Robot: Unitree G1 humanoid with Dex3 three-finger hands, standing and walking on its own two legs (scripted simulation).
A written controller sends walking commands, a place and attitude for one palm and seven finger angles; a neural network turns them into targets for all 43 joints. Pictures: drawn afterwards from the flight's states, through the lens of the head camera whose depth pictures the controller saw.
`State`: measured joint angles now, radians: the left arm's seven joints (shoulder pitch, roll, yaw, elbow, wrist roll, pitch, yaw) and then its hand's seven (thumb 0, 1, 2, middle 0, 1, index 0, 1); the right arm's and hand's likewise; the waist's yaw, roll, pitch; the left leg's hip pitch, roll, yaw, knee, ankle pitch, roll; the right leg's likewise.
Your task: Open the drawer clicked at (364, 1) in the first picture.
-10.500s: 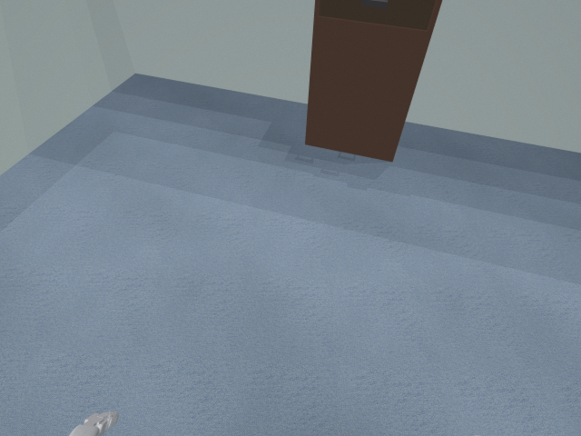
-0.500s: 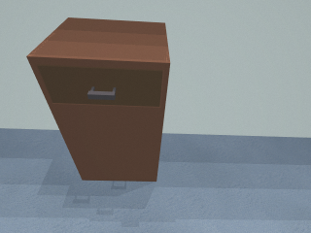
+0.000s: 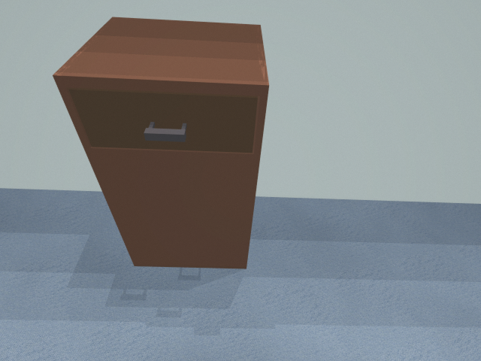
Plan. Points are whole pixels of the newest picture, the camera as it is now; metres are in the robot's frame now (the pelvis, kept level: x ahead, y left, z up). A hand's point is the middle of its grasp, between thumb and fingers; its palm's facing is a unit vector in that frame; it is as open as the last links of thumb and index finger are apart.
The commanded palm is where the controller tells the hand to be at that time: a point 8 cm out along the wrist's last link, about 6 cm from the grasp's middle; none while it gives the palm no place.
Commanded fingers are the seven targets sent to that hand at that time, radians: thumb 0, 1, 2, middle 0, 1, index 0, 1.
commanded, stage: come to a stop and stand still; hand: left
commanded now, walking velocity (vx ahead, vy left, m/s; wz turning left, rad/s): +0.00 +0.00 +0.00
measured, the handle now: (166, 130) +0.65 +0.24 +0.02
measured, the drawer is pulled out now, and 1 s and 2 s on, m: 0.00 0.00 0.00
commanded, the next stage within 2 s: look again from close up in 0.08 s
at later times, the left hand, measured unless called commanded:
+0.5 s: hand out of the picture +0.02 +0.15 -0.17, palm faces +0.05 -0.99 -0.13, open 7.4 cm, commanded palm none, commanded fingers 0.00 0.90 0.90 -0.20 -0.30 -0.20 -0.30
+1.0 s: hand out of the picture +0.04 +0.16 -0.18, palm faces +0.15 -0.98 -0.14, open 7.4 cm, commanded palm none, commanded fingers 0.00 0.90 0.90 -0.20 -0.30 -0.20 -0.30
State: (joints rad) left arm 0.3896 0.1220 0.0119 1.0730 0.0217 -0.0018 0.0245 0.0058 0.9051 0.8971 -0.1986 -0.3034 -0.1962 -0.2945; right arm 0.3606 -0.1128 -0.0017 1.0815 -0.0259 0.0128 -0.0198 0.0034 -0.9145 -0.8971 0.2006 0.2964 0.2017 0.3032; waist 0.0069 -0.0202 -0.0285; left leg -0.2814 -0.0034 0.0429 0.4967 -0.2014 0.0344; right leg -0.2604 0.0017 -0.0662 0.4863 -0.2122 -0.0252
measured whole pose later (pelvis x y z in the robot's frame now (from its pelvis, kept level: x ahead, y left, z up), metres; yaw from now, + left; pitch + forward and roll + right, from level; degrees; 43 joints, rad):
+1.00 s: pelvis +0.08 +0.01 -0.01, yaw +3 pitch +0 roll -2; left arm 0.39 0.12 0.04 1.07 0.03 -0.03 0.02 0.01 0.90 0.90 -0.20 -0.30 -0.20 -0.29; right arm 0.36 -0.13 0.00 1.11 -0.02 0.01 -0.01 0.00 -0.92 -0.90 0.20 0.30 0.20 0.30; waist 0.02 0.00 -0.01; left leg -0.31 0.01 0.04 0.74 -0.43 0.05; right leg -0.15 0.00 -0.12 0.50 -0.36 -0.02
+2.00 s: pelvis +0.14 -0.03 +0.01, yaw +4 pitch +0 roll +3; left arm 0.23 0.16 0.05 0.97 0.03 0.00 0.03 0.00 0.91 0.90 -0.20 -0.30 -0.20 -0.30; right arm 0.16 -0.22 -0.06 1.00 -0.03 0.07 0.00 0.00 -0.92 -0.90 0.20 0.30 0.20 0.30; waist 0.04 0.00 0.05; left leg -0.41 0.02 -0.01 1.00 -0.36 -0.05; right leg -0.28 -0.02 -0.10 0.45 -0.17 -0.09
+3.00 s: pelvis +0.15 -0.03 -0.01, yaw +4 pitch -2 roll +1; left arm 0.23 0.13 0.02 1.10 0.01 -0.02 0.03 0.01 0.94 0.90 -0.20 -0.30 -0.20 -0.29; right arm 0.30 -0.18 -0.01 1.08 -0.02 -0.01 -0.04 0.02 -0.93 -0.90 0.20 0.30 0.20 0.30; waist -0.01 0.08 0.00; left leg -0.09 0.04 0.02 0.50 -0.38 -0.05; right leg -0.25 -0.01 -0.05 0.60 -0.32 -0.03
